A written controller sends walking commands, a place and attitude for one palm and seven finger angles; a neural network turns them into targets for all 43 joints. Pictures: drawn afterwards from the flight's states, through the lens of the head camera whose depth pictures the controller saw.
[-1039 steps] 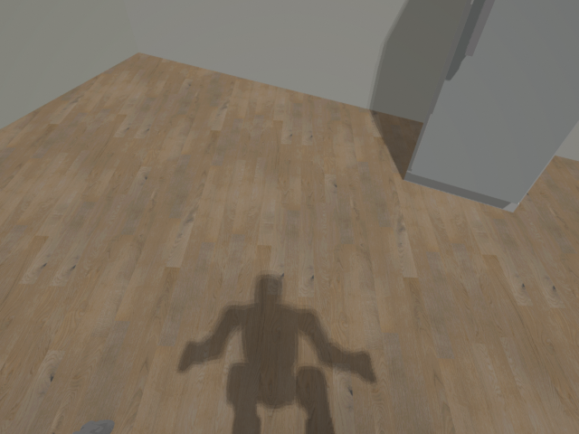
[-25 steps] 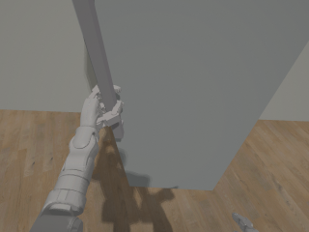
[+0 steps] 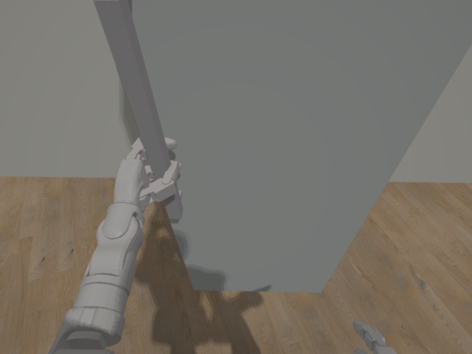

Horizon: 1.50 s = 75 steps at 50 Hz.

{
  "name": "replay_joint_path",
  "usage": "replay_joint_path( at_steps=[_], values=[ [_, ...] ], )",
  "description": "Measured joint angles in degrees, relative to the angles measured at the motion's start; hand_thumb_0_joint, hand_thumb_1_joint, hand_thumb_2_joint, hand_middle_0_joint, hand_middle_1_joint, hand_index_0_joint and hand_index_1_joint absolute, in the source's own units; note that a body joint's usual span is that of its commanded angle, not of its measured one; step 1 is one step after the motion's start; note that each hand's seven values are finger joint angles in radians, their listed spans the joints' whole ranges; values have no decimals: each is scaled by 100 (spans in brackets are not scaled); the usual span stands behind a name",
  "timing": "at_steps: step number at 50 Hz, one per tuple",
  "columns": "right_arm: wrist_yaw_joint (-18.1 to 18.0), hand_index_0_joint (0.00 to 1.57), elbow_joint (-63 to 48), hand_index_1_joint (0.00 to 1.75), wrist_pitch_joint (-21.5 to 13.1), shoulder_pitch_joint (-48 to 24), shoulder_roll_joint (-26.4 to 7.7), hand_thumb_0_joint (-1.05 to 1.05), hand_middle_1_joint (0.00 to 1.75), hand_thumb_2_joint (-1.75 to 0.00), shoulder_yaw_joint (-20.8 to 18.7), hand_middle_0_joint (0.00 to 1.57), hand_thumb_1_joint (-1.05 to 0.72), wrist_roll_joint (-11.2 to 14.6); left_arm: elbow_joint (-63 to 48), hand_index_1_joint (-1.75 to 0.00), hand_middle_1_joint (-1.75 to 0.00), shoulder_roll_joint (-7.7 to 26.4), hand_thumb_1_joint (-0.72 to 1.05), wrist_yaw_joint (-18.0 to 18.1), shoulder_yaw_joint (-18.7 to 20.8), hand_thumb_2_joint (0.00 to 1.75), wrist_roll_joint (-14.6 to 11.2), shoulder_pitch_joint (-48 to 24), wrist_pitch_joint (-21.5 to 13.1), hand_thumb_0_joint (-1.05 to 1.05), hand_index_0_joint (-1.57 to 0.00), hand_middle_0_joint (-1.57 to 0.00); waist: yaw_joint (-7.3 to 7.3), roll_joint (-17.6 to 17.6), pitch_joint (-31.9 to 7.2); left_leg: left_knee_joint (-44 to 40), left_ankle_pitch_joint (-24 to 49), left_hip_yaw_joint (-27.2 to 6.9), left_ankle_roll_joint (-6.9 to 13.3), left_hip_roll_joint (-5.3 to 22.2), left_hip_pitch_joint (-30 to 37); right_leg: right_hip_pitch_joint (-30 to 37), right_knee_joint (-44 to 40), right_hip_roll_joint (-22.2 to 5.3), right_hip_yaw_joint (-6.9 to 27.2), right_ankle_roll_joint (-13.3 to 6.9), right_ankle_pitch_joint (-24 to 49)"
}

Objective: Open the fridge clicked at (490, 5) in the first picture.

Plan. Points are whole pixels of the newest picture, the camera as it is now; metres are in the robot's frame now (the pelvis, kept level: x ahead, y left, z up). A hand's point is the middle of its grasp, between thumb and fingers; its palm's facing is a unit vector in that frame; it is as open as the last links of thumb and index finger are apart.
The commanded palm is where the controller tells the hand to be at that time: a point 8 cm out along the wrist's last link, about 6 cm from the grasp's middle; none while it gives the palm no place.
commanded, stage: grip the handle and tug to test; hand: left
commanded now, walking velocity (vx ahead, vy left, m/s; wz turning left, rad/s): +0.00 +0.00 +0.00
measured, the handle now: (157, 132) +0.43 +0.15 +0.16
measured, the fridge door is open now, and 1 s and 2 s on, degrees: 0 15 44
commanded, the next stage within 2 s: pull the door a little, standing still in 0.12 s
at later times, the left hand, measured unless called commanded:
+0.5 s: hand (169, 182) +0.37 +0.13 +0.11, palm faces -0.01 -1.00 +0.00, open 6.3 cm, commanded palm +0.31 +0.18 +0.11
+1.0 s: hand (171, 238) +0.26 +0.11 +0.11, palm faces -0.07 -0.98 -0.19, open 6.6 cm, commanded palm +0.24 +0.16 +0.11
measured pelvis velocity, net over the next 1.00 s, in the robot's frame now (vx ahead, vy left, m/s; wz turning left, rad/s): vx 0.06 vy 0.00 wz -0.02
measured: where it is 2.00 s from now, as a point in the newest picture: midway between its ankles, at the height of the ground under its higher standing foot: outside the picture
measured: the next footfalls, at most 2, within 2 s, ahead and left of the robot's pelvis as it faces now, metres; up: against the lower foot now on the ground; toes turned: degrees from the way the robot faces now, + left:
left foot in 1.82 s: -0.11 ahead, -0.05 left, +0.00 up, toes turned +25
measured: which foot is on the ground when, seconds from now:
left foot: down 0.00-1.00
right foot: down 0.00-1.00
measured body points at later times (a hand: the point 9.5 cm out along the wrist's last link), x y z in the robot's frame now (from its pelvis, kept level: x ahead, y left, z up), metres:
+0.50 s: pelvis +0.03 +0.01 +0.00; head +0.04 -0.01 +0.45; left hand +0.36 +0.18 +0.11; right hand +0.19 -0.22 -0.09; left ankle -0.03 +0.12 -0.73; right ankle +0.00 -0.11 -0.73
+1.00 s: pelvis +0.06 +0.00 +0.02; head +0.09 -0.03 +0.46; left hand +0.26 +0.16 +0.12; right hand +0.25 -0.22 -0.08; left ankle -0.03 +0.13 -0.71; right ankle +0.01 -0.11 -0.71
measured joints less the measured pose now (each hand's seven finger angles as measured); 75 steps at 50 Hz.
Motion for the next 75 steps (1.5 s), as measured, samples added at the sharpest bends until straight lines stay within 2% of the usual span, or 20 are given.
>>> replay_joint_path(
  at_steps=[13, 20, 27, 33, 40, 43, 45, 47, 50, 55, 58, 62, 64, 67, 68, 70, 72, 73, 75],
  values=[
    [30, 20, -213, 30, 152, -88, 36, 1, 30, -90, -28, 20, -91, -28, -1110, -135, -137, -76, 70, 46, -101, 75, -1, 715, 460, 1, -27, -27, 20, 0, -50, -133, -101, 36, 1, 17, 200, 187, -137, 28, 34, 27, -89],
    [10, 20, -197, 30, 258, -179, 52, 1, 30, -90, -30, 20, -91, -61, -1314, -134, -136, -154, 69, 110, -280, 76, 69, 727, 625, 2, -29, -29, 109, -9, -53, -83, -150, -60, 6, -9, 178, 226, -131, -5, -56, 36, -150],
    [69, 20, -378, 30, 332, -206, 140, 1, 30, -90, 33, 20, -91, -69, -1777, -136, -135, -158, 70, 174, -227, 75, 49, 1184, 805, 2, -26, -25, 39, 26, -127, -166, -150, 16, 11, -7, 320, 322, -195, 12, 36, 47, -169],
    [118, 20, -568, 30, 423, -138, 180, 1, 30, -90, 54, 20, -91, -68, -2780, -136, -134, -174, 72, 188, -240, 74, 12, 2123, 977, 2, -22, -22, -11, 34, -163, -211, -134, 80, 9, 13, 477, 447, -272, 53, 130, 39, -167],
    [149, 20, -774, 30, 415, -43, 139, 1, 30, -90, 0, 20, -91, -81, -4704, -134, -131, -232, 68, 110, -682, 71, 67, 4263, 934, 2, -23, -22, 90, 44, -225, -105, -155, 12, 1, 15, 585, 527, -202, 57, 53, 1, -207],
    [-103, 20, -734, 30, 420, -152, 83, 1, 30, -90, 29, 20, -91, -173, -5045, -135, -133, 194, 61, 160, -1042, 71, 380, 4689, 560, 1, -27, -26, 162, 14, -120, -74, -235, -135, 47, -70, 610, 715, -398, -6, -9, 55, -418],
    [-224, 20, -648, 30, 528, -341, 21, 1, 30, -90, 38, 20, -91, -235, -4988, -136, -134, 300, 58, 244, -1233, 72, 542, 4768, 333, -1, -31, -30, 160, 87, -22, -160, -169, -222, 49, -108, 635, 710, -374, -44, -80, 84, -325],
    [-260, 20, -627, 30, 650, -499, 4, 1, 30, -90, 36, 20, -91, -274, -4893, -137, -136, 297, 56, 337, -1354, 73, 640, 4814, 248, -4, -34, -34, 165, 135, 93, -285, 84, -257, 45, -167, 714, 657, -205, -106, -95, 107, -101],
    [-242, 20, -727, 30, 725, -601, 61, 1, 30, -90, 63, 20, -91, -338, -4770, -139, -135, 219, 54, 514, -1414, 75, 718, 4914, 253, -4, -37, -36, 157, 198, 168, -615, 453, -272, 15, -231, 939, 622, -6, -156, -49, 88, 200],
    [-193, 20, -931, 30, 743, -635, 215, 1, 30, -90, 157, 20, -91, -378, -4615, -140, -133, 68, 53, 750, -1282, 77, 735, 4995, 333, -4, -36, -36, 143, 273, 185, -801, 805, -337, -54, -214, 1001, 835, -391, -126, -98, 33, 324],
    [-202, 20, -1006, 30, 766, -683, 229, 1, 30, -90, 178, 20, -91, -371, -4511, -140, -133, 9, 54, 777, -1159, 78, 725, 4868, 334, -4, -33, -36, 151, 297, 281, -295, 1022, -394, -63, -130, 622, 917, -693, -48, -224, -75, 472],
    [-310, 20, -965, 30, 699, -750, 161, 1, 30, -90, 153, 20, -91, -372, -4448, -140, -134, -22, 54, 717, -1074, 77, 792, 4594, 99, -4, -32, -38, 271, 42, 384, 760, 221, -482, 55, -373, -210, 875, -936, -86, -292, -247, 250],
    [-331, 20, -876, 30, 709, -816, 83, 1, 30, -90, 120, 20, -91, -386, -4440, -140, -135, -118, 54, 728, -1073, 77, 857, 4487, 17, -4, -32, -38, 286, 61, 445, 719, 301, -449, 62, -365, -397, 817, -884, -10, -346, -309, 144],
    [-377, 20, -747, 30, 747, -799, 20, 1, 30, -90, 42, 20, -91, -332, -4502, -140, -136, -163, 55, 769, -1159, 76, 855, 4402, 54, -3, -32, -38, 194, 219, 497, -84, 1050, -400, 109, -234, -141, 772, -580, 175, -537, -338, 77],
    [-388, 20, -681, 30, 737, -780, 59, 1, 30, -90, 20, 20, -91, -309, -4523, -140, -136, -114, 55, 798, -1176, 76, 823, 4378, 56, -3, -32, -38, 177, 168, 489, -319, 844, -404, 82, -215, 27, 690, -358, 175, -549, -314, -20],
    [-375, 20, -543, 30, 676, -741, 240, 1, 30, -90, -22, 20, -91, -368, -4491, -140, -137, 42, 55, 903, -1158, 76, 829, 4266, 87, -3, -32, -39, 82, -114, 484, -599, 753, -410, 21, -357, 127, 344, 421, 137, -209, -34, -444],
    [-352, 20, -448, 30, 541, -638, 373, 1, 30, -90, -33, 20, -91, -472, -4404, -140, -137, 119, 55, 998, -1153, 75, 907, 4127, 171, -4, -31, -40, -92, -194, 483, -871, 1112, -645, -50, -423, 134, 20, 1144, 237, 107, 69, -793],
    [-337, 20, -390, 30, 468, -585, 425, 1, 30, -90, -23, 20, -91, -490, -4359, -140, -136, 137, 56, 1036, -1155, 74, 954, 4066, 210, -4, -31, -40, -155, -191, 492, -988, 1255, -789, -87, -414, 138, -49, 1230, 283, 207, 93, -841],
    [-301, 20, -262, 30, 327, -492, 511, 1, 30, -90, 15, 20, -91, -484, -4313, -140, -136, 156, 56, 1086, -1160, 74, 1009, 3982, 275, -5, -30, -40, -212, -170, 494, -1128, 1437, -1039, -168, -348, 103, -11, 847, 301, 328, 116, -795]
  ],
)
